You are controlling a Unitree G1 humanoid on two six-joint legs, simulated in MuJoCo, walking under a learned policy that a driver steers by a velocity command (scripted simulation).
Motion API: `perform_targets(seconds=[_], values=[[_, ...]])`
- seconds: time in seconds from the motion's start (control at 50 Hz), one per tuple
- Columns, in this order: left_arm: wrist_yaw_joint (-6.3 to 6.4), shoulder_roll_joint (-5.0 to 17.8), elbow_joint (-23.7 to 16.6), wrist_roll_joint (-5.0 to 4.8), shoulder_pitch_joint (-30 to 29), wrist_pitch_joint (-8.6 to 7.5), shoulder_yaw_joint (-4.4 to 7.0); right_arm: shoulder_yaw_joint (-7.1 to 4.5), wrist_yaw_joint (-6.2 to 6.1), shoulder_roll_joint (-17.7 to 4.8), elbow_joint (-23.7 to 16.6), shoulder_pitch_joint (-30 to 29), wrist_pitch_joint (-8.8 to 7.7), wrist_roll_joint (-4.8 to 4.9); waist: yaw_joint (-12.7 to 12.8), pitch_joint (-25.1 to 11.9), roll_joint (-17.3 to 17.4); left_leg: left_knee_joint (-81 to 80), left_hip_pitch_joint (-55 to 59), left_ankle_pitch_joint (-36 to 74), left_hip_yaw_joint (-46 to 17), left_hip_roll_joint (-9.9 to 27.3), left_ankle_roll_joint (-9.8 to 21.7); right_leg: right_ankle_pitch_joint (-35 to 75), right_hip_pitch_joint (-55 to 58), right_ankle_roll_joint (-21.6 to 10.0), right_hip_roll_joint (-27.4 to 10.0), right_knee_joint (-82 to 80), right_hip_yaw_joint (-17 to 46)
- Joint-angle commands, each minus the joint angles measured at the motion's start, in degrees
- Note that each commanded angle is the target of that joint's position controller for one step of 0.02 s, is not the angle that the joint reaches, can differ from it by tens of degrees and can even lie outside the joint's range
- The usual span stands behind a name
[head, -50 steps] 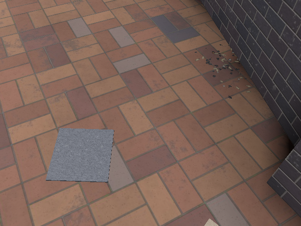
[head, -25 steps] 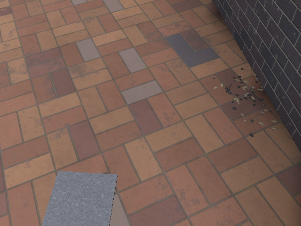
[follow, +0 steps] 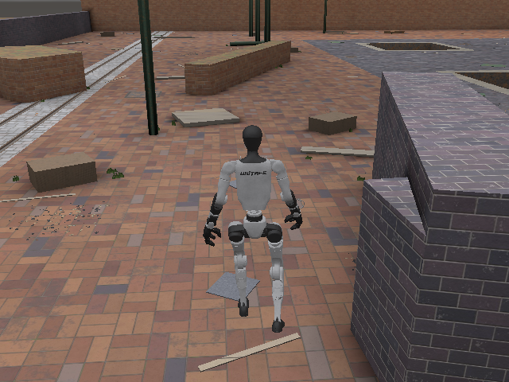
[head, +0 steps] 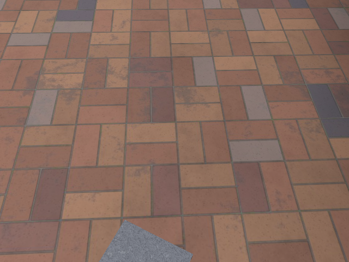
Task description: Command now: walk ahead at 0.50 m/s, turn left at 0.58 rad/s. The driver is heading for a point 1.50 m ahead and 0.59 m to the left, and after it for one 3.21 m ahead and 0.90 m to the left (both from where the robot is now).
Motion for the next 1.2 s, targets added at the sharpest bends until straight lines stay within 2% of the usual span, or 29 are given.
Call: perform_targets(seconds=[0.02, 0.06, 0.14, 0.24, 0.32, 0.38, 0.4, 0.42, 0.44, 0.46, 0.48, 0.5, 0.52, 0.56, 0.6, 0.66, 0.74, 0.8, 0.86, 0.88, 0.9, 0.92, 0.94, 0.96, 0.98, 1.02, 1.06, 1.12, 1.2], values=[[-0.62, 6.36, -8.46, -1.52, -6.98, -4.98, 0.35, -2.62, -0.48, -10.02, -0.18, 14.43, -1.79, -0.51, -6.63, -12.54, 3.25, -22.18, 40.0, -3.75, -36.59, 17.4, 13.07, 4.7, -38.02, -3.4, 0.67, 16.05, 9.03], [-0.11, 7.49, -7.0, 0.8, -5.16, -4.31, 1.25, -1.32, -0.88, -6.2, -2.33, 6.83, -1.99, -1.04, -1.8, -8.46, 2.14, -23.26, 25.55, 6.75, -26.83, 13.41, 10.72, 10.29, -28.69, -3.03, -2.62, 7.46, 9.92], [0.0, 5.11, -8.37, 1.88, -7.55, -1.98, 1.02, -1.66, -2.28, -8.34, -2.39, 8.31, -2.35, -0.69, -0.79, -5.7, 1.25, -26.19, 17.35, 14.62, -20.98, 10.93, 10.63, 16.9, -25.62, 0.02, -1.51, -4.17, 8.28], [-0.87, 2.85, -11.57, 1.33, -17.52, -2.2, -0.12, -1.8, -3.31, -8.8, -1.31, 12.37, -1.85, -0.35, -4.53, -2.81, 3.95, -25.76, 13.62, 8.47, -16.98, 6.82, 6.59, 34.52, -21.65, 0.91, 2.71, -24.56, 7.43], [-1.78, 4.45, -13.72, 0.63, -21.22, -2.89, 0.0, -1.73, -3.39, -8.33, 0.11, 15.84, -1.36, 0.06, -5.92, -2.51, 4.73, -21.51, 18.09, 5.91, -21.46, 8.73, 5.56, 34.67, -20.13, -0.2, 4.1, -30.65, 8.85], [-2.26, 6.33, -13.68, 0.5, -18.95, -3.82, 0.56, -1.83, -3.87, -8.48, 0.0, 15.98, -0.62, -0.18, -4.29, -3.29, 6.75, -15.94, 22.41, 9.2, -25.84, 10.26, 4.71, 27.31, -17.05, -1.94, 4.76, -32.71, 8.95], [-2.29, 7.4, -12.23, 0.37, -14.71, -4.2, 1.04, -1.71, -4.21, -8.16, -0.43, 14.73, -0.33, -0.07, -1.51, -4.48, 8.0, -13.42, 22.87, 13.14, -26.62, 9.71, 3.92, 26.43, -11.97, -3.27, 5.23, -34.06, 8.95], [-1.9, 8.91, -10.11, 1.63, -7.88, -4.72, 1.84, -1.01, -3.93, -6.52, -1.11, 13.46, -0.17, -0.38, 1.86, -8.54, 7.58, -5.83, 20.83, 16.08, -24.32, 5.86, 2.25, 26.32, -1.71, -5.23, 4.05, -35.0, 8.82], [-1.5, 12.31, -8.98, 2.52, 1.38, -4.88, 2.67, 0.11, -3.63, -3.6, -2.42, 13.85, -0.21, -1.53, 5.35, -17.09, 1.69, 10.02, 12.77, 8.5, -19.91, 2.1, 0.12, 24.03, 14.35, -8.82, -5.55, -32.87, 17.81], [-1.65, 16.2, -7.26, 2.59, 6.01, -3.99, 3.48, 1.09, -3.52, -0.11, -4.14, 22.56, -0.79, 0.7, 1.18, -24.71, -20.18, 27.87, -7.57, -21.44, -13.79, -5.64, -3.87, 12.68, 32.75, -18.32, -18.95, -38.82, 45.44], [-1.85, 10.21, -7.94, 0.76, 3.83, -3.69, 2.17, 0.13, -3.81, -6.84, -2.73, 22.12, -0.92, 1.57, 2.06, -21.41, -14.54, 35.17, -14.85, -21.55, -15.18, -0.64, -4.35, 0.29, 31.45, -17.37, -19.49, -41.81, 50.05], [-1.5, 6.62, -9.0, 0.65, 0.77, -3.24, 1.15, -0.72, -3.77, -9.92, -3.38, 15.37, -0.68, 1.25, 3.61, -13.15, -9.0, 36.33, -16.66, -16.06, -13.98, 1.36, -4.64, 1.84, 23.87, -14.41, -16.59, -42.93, 40.01], [-1.31, 5.91, -9.33, 1.35, -2.29, -2.72, 0.72, -0.82, -3.9, -9.56, -3.85, 12.46, -0.42, 0.69, 2.61, -8.47, -4.92, 35.29, -14.85, -11.44, -12.0, 3.56, -4.97, 9.26, 16.31, -12.62, -14.03, -43.85, 31.89], [-0.96, 4.46, -8.31, 1.92, -4.03, -2.19, 0.06, -0.91, -3.49, -6.98, -4.78, 11.4, -0.19, 0.07, 0.23, -4.31, -5.29, 31.12, -10.81, -7.6, -11.53, 6.62, -5.2, 18.67, 7.2, -11.85, -11.08, -46.32, 23.08], [-0.86, 4.75, -7.33, 1.77, -4.46, -2.32, 0.13, -0.63, -3.31, -4.34, -5.89, 11.21, 0.52, 0.57, -0.94, -2.54, -5.33, 27.83, -8.81, -8.3, -9.54, 6.82, -5.65, 31.98, 3.41, -12.76, -10.2, -47.72, 16.46], [-0.46, 7.71, -6.52, 1.19, -5.56, -2.05, 1.05, -0.29, -3.31, -2.97, -8.62, 9.31, 1.37, -0.46, -1.83, -3.48, -5.19, 19.28, -9.23, -3.8, -6.9, 6.69, -7.43, 52.6, 3.44, -14.22, -10.68, -47.04, 8.04], [0.23, 8.91, -6.94, 0.7, -6.93, 0.07, 1.3, 0.12, -1.35, -2.57, -10.24, 5.45, 1.73, -0.43, -0.54, -5.29, -5.98, 6.04, -2.91, 9.29, -2.88, 5.68, -7.31, 52.29, 3.4, -12.18, -8.29, -45.91, -1.06], [0.73, 11.05, -5.98, -0.14, -4.94, 1.04, 1.86, -0.33, 0.16, -3.82, -12.43, 2.26, 1.82, -0.69, 0.1, -5.28, -6.0, -0.45, -0.38, 10.03, -1.62, 4.62, -5.7, 50.77, 6.43, -10.64, -9.57, -42.61, -2.54], [1.34, 12.33, -6.57, -1.5, -6.08, 1.78, 2.48, -2.17, 0.74, -7.46, -12.08, 6.86, 1.93, -1.05, -3.23, -7.4, -5.95, -5.71, 6.93, 5.64, 1.0, 1.07, -2.25, 56.49, 7.64, -8.17, -9.5, -31.29, -3.88], [1.07, 10.32, -6.67, -1.4, -5.4, 1.8, 1.89, -3.31, 0.03, -9.4, -10.24, 12.64, 1.8, -1.12, -6.02, -10.05, -3.33, -10.97, 15.68, 10.52, 0.55, -0.83, -0.13, 53.54, 4.81, -6.26, -6.66, -21.57, -4.88], [0.46, 7.88, -7.07, 0.99, -2.03, 1.61, 0.87, -4.49, -1.56, -14.29, -10.33, 16.15, 1.91, -1.38, -6.74, -14.09, 7.08, -11.51, 28.84, 34.65, -11.23, 8.03, 3.92, 32.39, -6.67, -2.48, -2.77, -5.46, -5.93], [-0.5, 3.08, -8.72, 3.26, 3.56, 1.16, -1.13, -3.8, -2.32, -18.15, -13.0, 12.12, 1.73, -2.82, -0.44, -21.39, 17.93, -9.43, 41.64, 52.91, -35.12, 24.1, 16.89, -13.55, -24.22, 0.92, 6.16, 14.24, -0.81], [-1.07, 8.52, -7.55, 1.28, 0.87, 1.25, -0.17, -2.51, -1.62, -13.12, -14.03, 12.28, 1.42, -2.46, -5.04, -28.42, 8.91, -13.31, 39.33, 40.96, -36.08, 24.11, 18.01, -10.6, -24.67, 0.49, 4.64, 18.69, 8.91], [-1.06, 9.79, -8.58, -0.47, -3.3, 1.74, 0.25, -1.6, -1.3, -10.73, -13.79, 9.0, 0.98, -2.13, -4.56, -21.57, 6.0, -14.34, 34.0, 34.68, -29.23, 21.4, 14.95, -6.17, -27.26, -0.15, 2.54, 17.93, 8.41], [-0.52, 8.66, -8.33, 0.01, -4.4, 2.37, 0.04, -0.94, -1.32, -8.74, -12.8, 6.79, 0.93, -1.27, -3.12, -16.55, 2.47, -15.26, 27.69, 27.63, -24.32, 17.94, 11.21, -2.63, -27.16, -0.15, 0.48, 13.46, 8.12], [0.39, 8.83, -7.7, 0.76, -4.0, 3.94, 0.28, -0.44, -1.73, -8.33, -12.45, 3.11, 1.33, -1.76, -0.48, -12.0, 4.22, -18.43, 15.26, 21.18, -19.46, 14.24, 8.63, 2.19, -20.3, 0.57, -0.25, 7.91, 7.53], [0.81, 7.51, -6.85, 0.95, -1.51, 4.65, 0.05, -0.46, -2.1, -8.52, -12.12, 1.57, 1.07, -2.72, 0.88, -11.96, 5.88, -19.8, 10.69, 21.18, -16.39, 12.67, 8.7, 4.82, -15.58, 1.27, 0.8, 3.44, 6.45], [1.35, 5.36, -6.88, 1.31, -2.75, 4.9, -0.75, -0.23, -2.68, -7.65, -10.76, 1.07, 0.9, -2.55, 0.1, -12.46, 6.19, -19.87, 10.6, 16.93, -14.77, 11.83, 8.25, 7.37, -12.77, 1.72, 0.72, -6.65, 6.7], [0.48, 6.11, -7.64, 0.95, -5.39, 4.27, -0.83, -0.29, -2.89, -8.83, -8.22, 3.44, 1.42, -2.06, -2.22, -10.7, 9.2, -24.73, 9.5, -15.72, -19.24, 12.07, 6.9, 9.32, -10.47, 0.33, 2.3, -15.32, 4.17]])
